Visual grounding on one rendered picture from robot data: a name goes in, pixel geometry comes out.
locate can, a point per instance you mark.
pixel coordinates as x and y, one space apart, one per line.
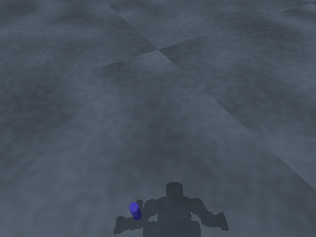
135 211

